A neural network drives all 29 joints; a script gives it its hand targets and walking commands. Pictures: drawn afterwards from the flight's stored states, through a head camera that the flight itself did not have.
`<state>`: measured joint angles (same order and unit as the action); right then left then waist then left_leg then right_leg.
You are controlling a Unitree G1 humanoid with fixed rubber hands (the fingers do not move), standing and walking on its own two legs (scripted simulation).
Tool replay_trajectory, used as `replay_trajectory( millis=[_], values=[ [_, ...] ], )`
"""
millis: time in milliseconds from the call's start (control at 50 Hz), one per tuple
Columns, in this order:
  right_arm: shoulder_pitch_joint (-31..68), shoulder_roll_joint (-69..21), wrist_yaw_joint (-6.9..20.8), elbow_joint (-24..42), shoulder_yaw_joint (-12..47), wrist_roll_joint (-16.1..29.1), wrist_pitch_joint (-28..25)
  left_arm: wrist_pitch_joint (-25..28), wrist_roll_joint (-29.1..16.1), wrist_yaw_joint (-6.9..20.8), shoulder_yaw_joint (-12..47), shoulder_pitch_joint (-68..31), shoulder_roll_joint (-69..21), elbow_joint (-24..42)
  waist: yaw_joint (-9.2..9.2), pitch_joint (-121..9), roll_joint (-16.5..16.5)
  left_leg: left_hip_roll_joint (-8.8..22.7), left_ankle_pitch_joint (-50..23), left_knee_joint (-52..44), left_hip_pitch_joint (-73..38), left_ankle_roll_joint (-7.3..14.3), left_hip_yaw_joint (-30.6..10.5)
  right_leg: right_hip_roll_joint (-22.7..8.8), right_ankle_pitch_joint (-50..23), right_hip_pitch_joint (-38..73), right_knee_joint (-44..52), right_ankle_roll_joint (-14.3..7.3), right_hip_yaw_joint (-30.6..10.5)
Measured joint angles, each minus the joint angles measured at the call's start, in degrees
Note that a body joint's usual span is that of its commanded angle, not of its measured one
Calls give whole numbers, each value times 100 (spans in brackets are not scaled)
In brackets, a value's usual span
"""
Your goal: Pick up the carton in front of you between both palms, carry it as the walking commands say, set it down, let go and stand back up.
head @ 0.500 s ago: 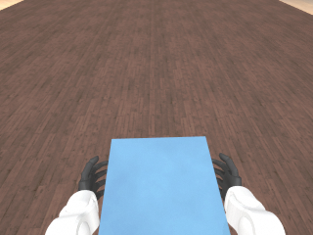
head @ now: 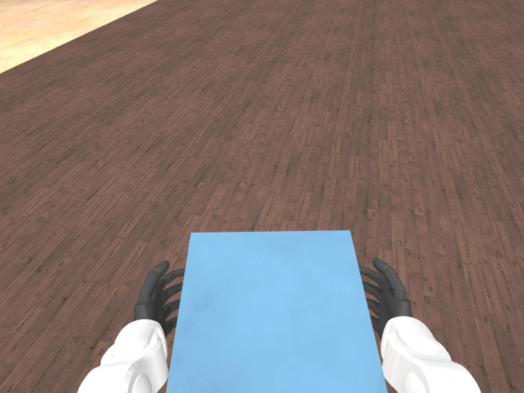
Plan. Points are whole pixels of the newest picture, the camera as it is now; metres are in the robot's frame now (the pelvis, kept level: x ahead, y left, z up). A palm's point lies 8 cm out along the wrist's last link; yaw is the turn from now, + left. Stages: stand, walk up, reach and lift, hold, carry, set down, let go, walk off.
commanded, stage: carry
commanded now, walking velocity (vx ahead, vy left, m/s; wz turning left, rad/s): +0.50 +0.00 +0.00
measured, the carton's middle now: (271, 340) +0.23 +0.01 +0.02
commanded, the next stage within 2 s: none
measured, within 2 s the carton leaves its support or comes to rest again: neither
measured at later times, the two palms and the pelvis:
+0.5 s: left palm (208, 161) +0.57 +0.13 +0.08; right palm (355, 163) +0.56 -0.17 +0.08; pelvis +0.34 -0.01 -0.01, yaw -2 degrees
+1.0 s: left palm (227, 92) +0.91 +0.13 +0.08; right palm (333, 91) +0.90 -0.17 +0.08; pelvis +0.68 -0.02 -0.02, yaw -2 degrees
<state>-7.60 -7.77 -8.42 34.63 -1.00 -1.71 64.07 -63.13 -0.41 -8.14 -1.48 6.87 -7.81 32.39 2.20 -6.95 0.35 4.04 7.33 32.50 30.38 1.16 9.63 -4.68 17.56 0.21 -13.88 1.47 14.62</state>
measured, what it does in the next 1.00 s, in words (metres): walks ahead: left foot, then right foot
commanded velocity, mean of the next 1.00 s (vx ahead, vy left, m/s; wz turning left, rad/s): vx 0.50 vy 0.00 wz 0.00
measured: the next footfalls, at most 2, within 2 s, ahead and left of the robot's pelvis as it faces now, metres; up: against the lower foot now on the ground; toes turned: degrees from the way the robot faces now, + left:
left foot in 0.08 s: +0.22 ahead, +0.11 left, +0.00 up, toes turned +10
right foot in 0.52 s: +0.53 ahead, -0.13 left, +0.00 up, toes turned -13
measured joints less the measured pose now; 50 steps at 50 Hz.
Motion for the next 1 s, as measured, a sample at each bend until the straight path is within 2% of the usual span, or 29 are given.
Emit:
replay_trajectory(
  millis=[40,80,100,120,160,180,220,280,360,420,500,520,540,560,600,620,660,720,820,940,1000],
  values=[
    [-3,-1,-16,98,-15,33,54,-85,12,-6,23,-24,4,101,-43,12,-48,-50,-42,-239,-145,52,172,-36,321,275,-116,117,-24],
    [68,0,-26,137,-35,80,111,-162,30,-24,20,-55,6,203,-92,58,-111,-154,-18,-519,-468,120,382,-164,822,387,-673,233,-77],
    [132,2,-27,31,-24,100,99,-190,42,-29,-30,-92,6,184,-154,84,-236,-232,-42,-352,-518,237,452,-354,1074,238,-1310,240,-117],
    [210,3,-21,-111,-21,111,106,-225,50,-30,-92,-131,1,116,-228,106,-295,-255,126,-129,-531,321,498,-436,958,-114,-2267,216,-326],
    [295,4,-21,-312,-37,127,145,-295,76,-35,-151,-176,0,-2,-330,177,-246,-224,428,-91,-708,375,513,-230,880,-1056,-4252,113,-859],
    [292,1,-23,-349,-50,133,156,-314,90,-36,-145,-176,1,-33,-365,220,-204,-207,443,-244,-868,296,501,-126,788,-1484,-4913,32,-976],
    [237,-8,-13,-350,-80,137,145,-301,116,-34,-100,-149,0,-67,-423,279,-145,-207,444,-639,-1227,251,476,-44,440,-2141,-5300,-88,-1012],
    [186,-11,-2,-309,-107,151,69,-207,132,-27,-45,-126,0,-75,-468,296,-72,-198,448,-1235,-1774,198,412,-49,29,-2754,-4599,-129,-934],
    [194,-7,8,-235,-88,183,-33,-97,148,-18,-25,-83,-2,47,-424,236,-40,-189,609,-1752,-2446,75,347,-118,-502,-3132,-3084,-85,-803],
    [204,0,11,-134,-40,195,-30,-101,147,-18,-32,-32,-4,215,-343,200,-49,-186,889,-1926,-2946,-69,326,-125,-915,-3187,-2182,-112,-642],
    [179,5,9,15,3,153,71,-185,106,-24,-40,-24,-2,329,-269,198,26,-84,1506,-1771,-3574,-332,258,-2,-1226,-2933,-1522,-219,-306],
    [173,5,7,54,-1,134,102,-210,89,-25,-40,-56,-1,320,-252,213,55,-5,1777,-1456,-3632,-396,240,66,-1212,-2760,-1386,-267,-204],
    [188,3,4,49,-47,116,132,-200,77,-26,-20,-107,2,221,-217,235,177,178,2063,-887,-3545,-415,226,154,-1344,-2677,-1519,-418,-135],
    [214,0,1,-17,-102,103,159,-198,78,-27,-12,-182,4,72,-174,257,252,336,1959,19,-3224,-375,118,190,-1153,-2660,-1773,-533,-68],
    [268,-1,-3,-162,-166,78,217,-213,87,-29,-15,-262,11,-154,-112,346,200,222,1867,2070,-2263,-275,-422,177,-742,-2481,-1841,-620,-58],
    [268,-1,-3,-196,-163,67,236,-216,85,-30,-24,-248,7,-192,-101,396,157,132,1784,2810,-1806,-203,-575,165,-705,-2324,-1690,-570,-64],
    [234,-1,15,-229,-118,55,224,-194,70,-29,-51,-164,-5,-183,-77,461,86,73,1460,3383,-1090,-103,-637,171,-720,-1967,-1282,-516,-86],
    [197,-1,26,-264,-59,50,110,-99,56,-25,-77,-76,-11,-140,-44,460,-1,111,979,2986,-381,-82,-545,174,-714,-1444,-706,-498,-161],
    [111,2,42,-175,1,26,-30,14,44,0,-64,-15,-10,-49,-100,287,-23,222,250,1513,199,-202,-359,201,-525,-616,-41,-376,-253],
    [51,1,21,112,-13,52,63,-82,42,2,11,-29,2,154,-194,145,6,165,-363,-22,158,-153,17,236,80,349,244,-94,-300],
    [96,2,-1,153,-31,109,144,-183,67,-9,15,-38,3,256,-194,164,-77,15,-253,-441,-212,-45,310,132,659,705,-127,94,-366]
  ],
)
